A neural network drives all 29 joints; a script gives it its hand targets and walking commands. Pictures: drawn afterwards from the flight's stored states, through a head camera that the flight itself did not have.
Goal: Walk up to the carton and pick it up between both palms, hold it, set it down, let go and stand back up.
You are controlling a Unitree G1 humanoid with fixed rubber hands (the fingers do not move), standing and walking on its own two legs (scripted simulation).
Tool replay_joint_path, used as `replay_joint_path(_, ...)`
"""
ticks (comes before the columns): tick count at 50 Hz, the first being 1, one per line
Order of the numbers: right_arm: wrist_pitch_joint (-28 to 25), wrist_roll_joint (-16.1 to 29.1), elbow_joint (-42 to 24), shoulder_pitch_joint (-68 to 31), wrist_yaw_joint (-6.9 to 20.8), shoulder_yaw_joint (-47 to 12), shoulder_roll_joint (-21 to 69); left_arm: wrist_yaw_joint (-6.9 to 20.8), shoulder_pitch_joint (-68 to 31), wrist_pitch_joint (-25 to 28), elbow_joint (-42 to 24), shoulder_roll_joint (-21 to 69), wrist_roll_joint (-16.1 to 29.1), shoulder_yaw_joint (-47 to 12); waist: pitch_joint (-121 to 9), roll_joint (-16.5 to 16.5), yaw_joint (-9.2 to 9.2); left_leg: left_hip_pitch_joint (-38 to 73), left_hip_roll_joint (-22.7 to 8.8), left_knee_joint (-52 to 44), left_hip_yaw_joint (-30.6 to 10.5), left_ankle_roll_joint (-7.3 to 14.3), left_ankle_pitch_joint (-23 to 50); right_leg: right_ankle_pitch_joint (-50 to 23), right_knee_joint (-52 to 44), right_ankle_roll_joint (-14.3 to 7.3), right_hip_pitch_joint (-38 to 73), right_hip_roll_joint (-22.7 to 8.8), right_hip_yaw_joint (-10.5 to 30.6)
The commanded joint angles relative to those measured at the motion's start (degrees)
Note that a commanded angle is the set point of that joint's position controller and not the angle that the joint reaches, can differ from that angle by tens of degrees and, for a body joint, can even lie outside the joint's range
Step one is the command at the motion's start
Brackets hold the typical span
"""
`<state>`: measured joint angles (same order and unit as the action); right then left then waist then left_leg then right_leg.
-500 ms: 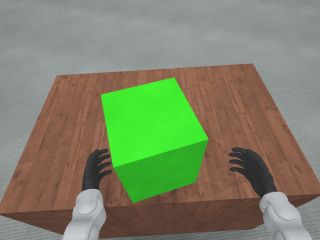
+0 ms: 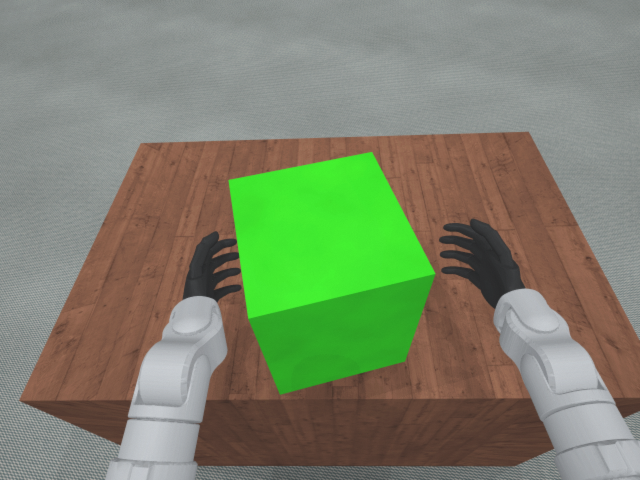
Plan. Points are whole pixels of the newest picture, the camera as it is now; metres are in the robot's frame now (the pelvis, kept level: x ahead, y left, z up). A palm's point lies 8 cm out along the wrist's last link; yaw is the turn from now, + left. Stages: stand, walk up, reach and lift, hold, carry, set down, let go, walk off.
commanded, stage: reach and lift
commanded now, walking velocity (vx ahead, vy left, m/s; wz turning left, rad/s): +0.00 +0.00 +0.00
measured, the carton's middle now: (324, 278) +0.39 +0.06 +0.00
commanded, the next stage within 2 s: none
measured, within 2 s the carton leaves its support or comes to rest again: neither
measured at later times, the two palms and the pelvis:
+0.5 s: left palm (193, 252) +0.35 +0.21 +0.11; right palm (480, 220) +0.42 -0.14 +0.10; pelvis +0.01 +0.00 +0.00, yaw +0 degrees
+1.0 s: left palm (193, 212) +0.40 +0.22 +0.12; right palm (453, 184) +0.48 -0.11 +0.11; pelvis +0.01 +0.01 +0.00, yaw +0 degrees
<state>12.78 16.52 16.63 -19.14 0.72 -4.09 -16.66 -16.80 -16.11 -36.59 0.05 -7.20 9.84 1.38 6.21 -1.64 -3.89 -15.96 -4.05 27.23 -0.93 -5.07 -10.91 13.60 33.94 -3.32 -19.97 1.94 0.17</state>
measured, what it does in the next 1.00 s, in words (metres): stands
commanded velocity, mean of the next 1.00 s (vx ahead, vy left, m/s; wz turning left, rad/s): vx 0.00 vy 0.00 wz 0.00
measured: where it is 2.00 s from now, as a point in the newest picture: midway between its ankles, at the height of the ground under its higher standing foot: outside the picture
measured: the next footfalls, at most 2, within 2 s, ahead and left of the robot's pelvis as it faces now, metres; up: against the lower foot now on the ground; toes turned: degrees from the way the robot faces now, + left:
none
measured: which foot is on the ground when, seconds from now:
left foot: down 0.00-1.00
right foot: down 0.00-1.00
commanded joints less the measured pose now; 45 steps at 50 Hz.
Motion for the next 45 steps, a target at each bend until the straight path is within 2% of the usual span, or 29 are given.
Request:
replay_joint_path(1, -1.4, 5.8, -10.4, -31.6, -1.9, 3.7, -16.2, -1.8, -23.6, 1.2, -18.4, -5.3, 0.0, 10.3, -32.7, -0.9, -6.52, -0.5, 4.5, -7.3, 4.8, 4.0, 7.1, -8.3, -12.3, 3.6, 21.6, -1.4, 6.1)
replay_joint_path(4, -0.7, 6.1, -9.9, -34.8, -2.1, 3.5, -16.9, -1.9, -25.5, 0.0, -18.2, -5.7, -0.3, 10.7, -34.2, -0.6, -7.26, -0.5, 4.4, -6.8, 5.0, 3.7, 9.1, -11.7, -11.4, 3.7, 22.3, -1.0, 5.7)
replay_joint_path(5, -0.5, 6.2, -9.4, -36.0, -2.1, 3.8, -17.6, -1.9, -26.3, -0.4, -18.8, -5.9, 0.0, 10.4, -35.3, -0.7, -6.71, -0.3, 4.4, -6.8, 4.9, 3.5, 9.5, -12.4, -11.3, 3.7, 22.6, -0.8, 5.6)
replay_joint_path(11, 0.1, 7.3, -8.8, -40.9, -2.3, 3.7, -18.3, -2.0, -30.4, -1.6, -19.2, -6.6, 0.0, 10.7, -39.2, 0.1, -7.66, -0.1, 4.3, -5.6, 5.1, 2.9, 14.3, -18.3, -10.1, 3.6, 23.1, 0.2, 4.8)
replay_joint_path(12, 0.2, 7.3, -8.4, -41.6, -2.3, 3.5, -18.6, -1.9, -30.9, -1.8, -18.7, -6.3, -0.2, 10.6, -39.6, 0.3, -7.33, 0.4, 4.2, -5.3, 4.9, 2.7, 15.3, -19.9, -9.8, 3.4, 23.0, 0.4, 4.4)
replay_joint_path(13, 0.3, 7.6, -8.2, -42.7, -2.3, 3.3, -18.9, -2.0, -31.5, -1.9, -18.2, -7.1, -0.3, 11.1, -39.9, 0.3, -7.99, -0.1, 4.3, -5.1, 5.1, 2.7, 15.7, -21.2, -9.3, 3.7, 23.1, 0.5, 4.3)
replay_joint_path(16, 0.5, 7.7, -6.9, -43.6, -2.3, 3.1, -19.2, -1.9, -32.2, -2.2, -18.5, -6.8, -0.4, 10.8, -41.6, 0.5, -7.81, -0.4, 4.4, -5.0, 5.0, 2.5, 16.8, -23.3, -9.2, 3.6, 23.9, 0.6, 4.2)
replay_joint_path(20, 0.9, 8.2, -5.4, -49.3, -2.5, 2.7, -19.6, -1.8, -36.8, -2.3, -15.3, -8.3, -0.2, 11.3, -43.7, -0.2, -8.15, -2.7, 4.7, -4.6, 5.1, 2.7, 15.7, -24.3, -8.9, 4.1, 24.1, 0.2, 4.6)
replay_joint_path(25, 1.7, 8.2, 0.8, -54.1, -2.2, 2.4, -19.7, -1.9, -40.6, -2.5, -9.1, -8.4, -0.3, 10.5, -42.3, 0.1, -8.62, -5.0, 4.5, -5.0, 4.9, 2.7, 13.6, -20.6, -9.7, 3.9, 23.0, 0.0, 4.6)
replay_joint_path(28, 1.7, 8.5, 2.1, -58.2, -1.9, 2.1, -19.5, -2.1, -44.0, -2.2, -5.8, -9.1, 0.2, 10.2, -43.5, -0.3, -9.34, -6.4, 4.5, -5.0, 4.9, 3.1, 11.9, -17.5, -10.1, 4.0, 22.3, -0.2, 4.8)
replay_joint_path(36, 1.6, 7.8, 10.1, -66.2, -1.8, 3.5, -20.3, -2.6, -52.5, -0.7, 2.9, -10.7, 0.9, 8.9, -46.9, -0.2, -8.96, -8.3, 4.2, -4.3, 4.8, 2.8, 11.9, -16.6, -10.0, 3.9, 21.2, 0.2, 4.0)
replay_joint_path(37, 1.3, 7.7, 10.0, -66.5, -1.8, 3.1, -20.2, -2.6, -52.0, -0.3, 2.5, -10.4, 0.9, 8.7, -47.7, -0.8, -9.37, -8.2, 4.1, -4.1, 4.9, 2.8, 13.2, -18.0, -9.8, 3.9, 21.7, 0.4, 3.8)
replay_joint_path(42, 0.6, 7.8, 14.4, -69.0, -1.6, 4.0, -21.2, -2.8, -55.1, 0.8, 5.4, -10.1, 0.6, 8.0, -51.6, 0.5, -8.57, -6.6, 4.1, -2.9, 4.8, 2.1, 16.5, -22.1, -9.1, 3.5, 20.6, 1.4, 2.4)
replay_joint_path(45, -0.2, 7.9, 16.3, -68.4, -1.4, 3.8, -21.0, -2.7, -54.1, 1.7, 6.0, -9.2, -0.6, 8.3, -53.4, 1.7, -9.30, -4.8, 3.9, -2.2, 4.8, 1.5, 20.1, -25.2, -8.9, 3.1, 20.5, 1.9, 1.8)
